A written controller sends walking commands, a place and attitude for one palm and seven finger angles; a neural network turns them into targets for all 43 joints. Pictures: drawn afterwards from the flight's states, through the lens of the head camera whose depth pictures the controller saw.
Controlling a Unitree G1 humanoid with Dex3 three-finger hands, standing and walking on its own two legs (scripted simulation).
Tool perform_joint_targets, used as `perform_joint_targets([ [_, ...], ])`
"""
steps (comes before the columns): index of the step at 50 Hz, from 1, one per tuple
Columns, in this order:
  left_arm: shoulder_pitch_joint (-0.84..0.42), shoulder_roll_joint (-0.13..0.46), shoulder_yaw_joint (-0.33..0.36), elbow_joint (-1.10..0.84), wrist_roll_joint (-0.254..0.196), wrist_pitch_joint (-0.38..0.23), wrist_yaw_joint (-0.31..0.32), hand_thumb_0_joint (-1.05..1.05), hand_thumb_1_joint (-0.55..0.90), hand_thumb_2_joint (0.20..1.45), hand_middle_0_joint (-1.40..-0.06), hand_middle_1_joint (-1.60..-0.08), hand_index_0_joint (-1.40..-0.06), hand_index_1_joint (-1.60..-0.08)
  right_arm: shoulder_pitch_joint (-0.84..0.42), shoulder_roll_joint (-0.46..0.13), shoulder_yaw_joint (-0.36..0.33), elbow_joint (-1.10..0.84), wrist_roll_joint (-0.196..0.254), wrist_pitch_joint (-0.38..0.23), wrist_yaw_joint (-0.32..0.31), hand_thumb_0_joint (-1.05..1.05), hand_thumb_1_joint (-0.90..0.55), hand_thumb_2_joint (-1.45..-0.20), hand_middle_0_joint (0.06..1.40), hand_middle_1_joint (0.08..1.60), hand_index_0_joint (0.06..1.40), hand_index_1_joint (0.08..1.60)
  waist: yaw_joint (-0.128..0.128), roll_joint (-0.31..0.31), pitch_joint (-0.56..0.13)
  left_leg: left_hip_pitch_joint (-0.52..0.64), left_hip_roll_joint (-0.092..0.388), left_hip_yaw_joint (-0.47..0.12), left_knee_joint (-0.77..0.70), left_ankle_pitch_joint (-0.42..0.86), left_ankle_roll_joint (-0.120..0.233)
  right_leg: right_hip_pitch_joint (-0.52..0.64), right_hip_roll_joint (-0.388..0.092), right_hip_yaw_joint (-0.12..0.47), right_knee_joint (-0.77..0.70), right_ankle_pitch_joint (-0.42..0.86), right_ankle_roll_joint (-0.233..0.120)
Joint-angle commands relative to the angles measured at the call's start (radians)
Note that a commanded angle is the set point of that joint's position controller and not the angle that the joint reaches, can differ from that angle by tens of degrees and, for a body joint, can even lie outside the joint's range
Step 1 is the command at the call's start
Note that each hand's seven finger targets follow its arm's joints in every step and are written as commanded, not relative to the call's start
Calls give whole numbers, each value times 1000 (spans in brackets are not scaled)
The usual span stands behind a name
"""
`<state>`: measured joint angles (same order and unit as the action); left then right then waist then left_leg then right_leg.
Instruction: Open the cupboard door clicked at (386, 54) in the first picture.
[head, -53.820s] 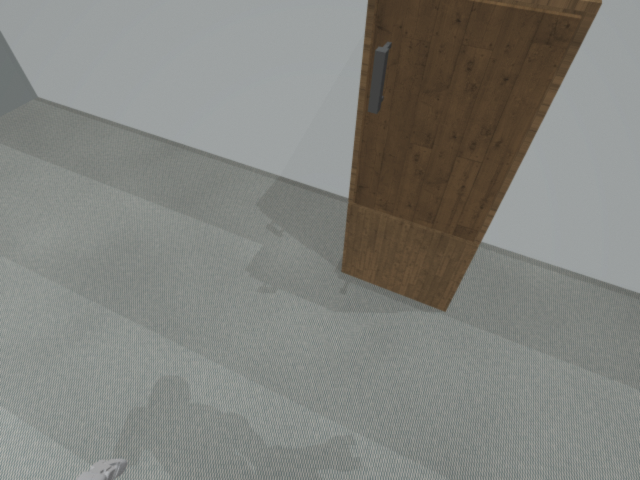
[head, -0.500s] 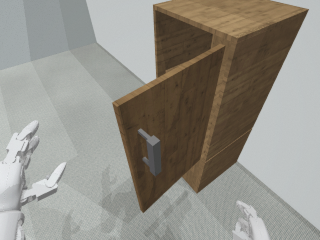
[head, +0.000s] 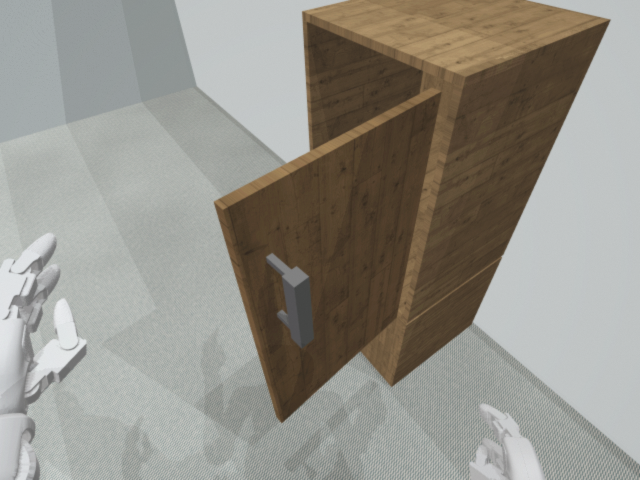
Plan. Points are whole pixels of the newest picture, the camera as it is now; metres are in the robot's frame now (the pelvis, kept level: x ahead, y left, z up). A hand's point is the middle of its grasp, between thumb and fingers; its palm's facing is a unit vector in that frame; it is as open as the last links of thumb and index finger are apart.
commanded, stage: step back with the hand held close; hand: left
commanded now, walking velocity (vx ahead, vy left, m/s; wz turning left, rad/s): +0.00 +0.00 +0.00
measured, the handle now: (289, 301) +0.33 +0.09 +0.06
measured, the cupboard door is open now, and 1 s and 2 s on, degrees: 97 97 97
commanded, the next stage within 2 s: stop stepping back and stand still in 1.18 s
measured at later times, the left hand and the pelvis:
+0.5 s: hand (62, 364) +0.17 +0.27 +0.14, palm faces +0.31 -0.80 -0.51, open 7.4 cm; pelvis -0.04 +0.02 +0.00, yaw -2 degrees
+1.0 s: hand out of the picture +0.07 +0.30 +0.15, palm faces +0.45 -0.77 -0.44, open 7.4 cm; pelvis -0.13 +0.04 -0.02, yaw +2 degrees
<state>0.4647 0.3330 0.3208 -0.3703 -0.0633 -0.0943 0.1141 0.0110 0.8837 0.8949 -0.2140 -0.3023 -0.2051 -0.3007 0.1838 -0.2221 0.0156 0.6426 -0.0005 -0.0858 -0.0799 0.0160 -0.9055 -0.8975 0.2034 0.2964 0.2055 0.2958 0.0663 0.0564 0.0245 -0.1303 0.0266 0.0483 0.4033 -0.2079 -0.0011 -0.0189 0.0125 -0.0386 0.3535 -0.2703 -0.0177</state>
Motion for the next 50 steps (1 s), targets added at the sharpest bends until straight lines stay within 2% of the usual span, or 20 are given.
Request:
perform_joint_targets([
  [1, -88, 184, 123, -185, -8, -67, 19, 0, 900, 900, -200, -300, -200, -300, -139, -104, -42, -156, 2, -58, -10, 0, -900, -900, 200, 300, 200, 300, -2, -14, -57, 105, -6, -7, -33, 169, 27, -114, -9, 21, -81, 220, 15],
  [4, -102, 186, 119, -189, -5, -70, 18, 0, 900, 900, -200, -300, -200, -300, -139, -104, -42, -154, 1, -58, -10, 0, -900, -900, 200, 300, 200, 300, -1, -4, -63, 104, -9, -9, -32, 169, 25, -102, -11, 21, -83, 217, 12],
  [5, -154, 217, 135, -306, -7, -86, 21, 0, 900, 900, -200, -300, -200, -300, -151, -102, -42, -168, 2, -70, -10, 0, -900, -900, 200, 300, 200, 300, 3, 26, -99, 123, -10, -10, -23, 178, 28, -100, -14, 29, -80, 237, 14],
  [6, -179, 338, 259, -318, -1, -118, 25, 0, 900, 900, -200, -300, -200, -300, -135, -121, -39, -190, 8, -48, -11, 0, -900, -900, 200, 300, 200, 300, -39, -13, -19, 68, 7, -19, 26, 153, 44, -217, -57, 97, -122, 323, 17],
  [8, -15, 226, 176, -207, 4, -107, 7, 0, 900, 900, -200, -300, -200, -300, -128, -114, -47, -182, 3, -12, -7, 0, -900, -900, 200, 300, 200, 300, -44, -66, -55, 43, 11, -15, 60, 175, 38, -200, -89, 94, -86, 429, 23],
  [11, 35, 214, 166, -215, 5, -105, 6, 0, 900, 900, -200, -300, -200, -300, -118, -119, -58, -205, 10, 18, -9, 0, -900, -900, 200, 300, 200, 300, -49, -45, -136, 60, 29, -5, 65, 297, 33, -166, -90, 68, -23, 522, 32],
  [18, 81, 265, 210, -279, 1, -96, 25, 0, 900, 900, -200, -300, -200, -300, -115, -116, -67, -251, 21, 61, -17, 0, -900, -900, 200, 300, 200, 300, -52, -74, -190, 35, 57, -9, 67, 379, 29, -166, -77, 61, 39, 520, 36],
  [22, 99, 280, 226, -337, 2, -105, 38, 0, 900, 900, -200, -300, -200, -300, -109, -120, -69, -268, 19, 61, -19, 0, -900, -900, 200, 300, 200, 300, -50, -4, -189, -24, 67, -29, 47, 335, 29, -162, -64, 61, 68, 423, 32],
  [26, 127, 278, 239, -361, 6, -124, 48, 0, 900, 900, -200, -300, -200, -300, -99, -126, -70, -273, 17, 44, -16, 0, -900, -900, 200, 300, 200, 300, -49, 51, -163, -130, 93, -74, -12, 154, 38, -150, -36, 57, 101, 239, 29],
  [32, 108, 248, 251, -352, 25, -158, 56, 0, 900, 900, -200, -300, -200, -300, -84, -140, -70, -270, 14, -5, -13, 0, -900, -900, 200, 300, 200, 300, -54, 133, -95, -459, 160, -177, -174, -377, 82, -21, 16, 34, 249, 46, 34],
  [34, 85, 250, 259, -354, 33, -166, 57, 0, 900, 900, -200, -300, -200, -300, -85, -146, -75, -265, 11, -21, -14, 0, -900, -900, 200, 300, 200, 300, -51, 142, -94, -531, 178, -203, -193, -449, 93, 21, 29, 27, 290, 28, 34],
  [36, 89, 243, 255, -349, 35, -171, 55, 0, 900, 900, -200, -300, -200, -300, -73, -136, -75, -257, 12, -36, -10, 0, -900, -900, 200, 300, 200, 300, -54, 104, -94, -537, 168, -193, -161, -455, 92, 5, 26, 39, 280, 5, 25],
  [38, 80, 242, 251, -356, 33, -173, 53, 0, 900, 900, -200, -300, -200, -300, -63, -131, -79, -248, 12, -44, -7, 0, -900, -900, 200, 300, 200, 300, -60, 26, -91, -486, 112, -133, -63, -441, 67, -94, -5, 103, 183, -89, 5],
  [41, 49, 241, 215, -361, 27, -168, 65, 0, 900, 900, -200, -300, -200, -300, -32, -113, -78, -203, 2, -42, -2, 0, -900, -900, 200, 300, 200, 300, -77, -175, -71, -166, -17, -35, 299, -226, -4, -498, -184, 304, -92, -258, -81],
  [42, 22, 237, 197, -358, 31, -164, 73, 0, 900, 900, -200, -300, -200, -300, -29, -102, -73, -182, 0, -40, 1, 0, -900, -900, 200, 300, 200, 300, -82, -219, -85, -106, -32, -28, 403, -175, -8, -548, -241, 321, -108, -187, -102],
  [43, -1, 242, 196, -358, 34, -160, 79, 0, 900, 900, -200, -300, -200, -300, -31, -96, -69, -172, -2, -37, 2, 0, -900, -900, 200, 300, 200, 300, -87, -230, -101, -95, -33, -34, 420, -155, -5, -531, -253, 288, -87, -98, -103],
  [45, -40, 270, 213, -382, 33, -155, 86, 0, 900, 900, -200, -300, -200, -300, -38, -99, -64, -165, -2, -35, -7, 0, -900, -900, 200, 300, 200, 300, -92, -148, -75, -85, -16, -60, 228, -137, 3, -500, -193, 203, -4, -8, -62],
  [47, -34, 277, 234, -402, 34, -167, 84, 0, 900, 900, -200, -300, -200, -300, -78, -131, -61, -198, 1, -42, -19, 0, -900, -900, 200, 300, 200, 300, -68, 82, -42, -268, 122, -227, -53, -120, 58, -351, -21, 89, 176, 0, 28],
  [49, 10, 287, 278, -382, 44, -191, 73, 0, 900, 900, -200, -300, -200, -300, -86, -130, -71, -201, -4, -61, -20, 0, -900, -900, 200, 300, 200, 300, -61, 270, -112, -567, 304, -438, -331, -571, 142, -54, 87, 46, 589, -138, 44],
  [50, 13, 282, 293, -386, 43, -192, 71, 0, 900, 900, -200, -300, -200, -300, -69, -119, -80, -200, -14, -69, -14, 0, -900, -900, 200, 300, 200, 300, -66, 244, -113, -569, 332, -467, -335, -533, 173, -99, 85, 73, 730, -169, 38],
])
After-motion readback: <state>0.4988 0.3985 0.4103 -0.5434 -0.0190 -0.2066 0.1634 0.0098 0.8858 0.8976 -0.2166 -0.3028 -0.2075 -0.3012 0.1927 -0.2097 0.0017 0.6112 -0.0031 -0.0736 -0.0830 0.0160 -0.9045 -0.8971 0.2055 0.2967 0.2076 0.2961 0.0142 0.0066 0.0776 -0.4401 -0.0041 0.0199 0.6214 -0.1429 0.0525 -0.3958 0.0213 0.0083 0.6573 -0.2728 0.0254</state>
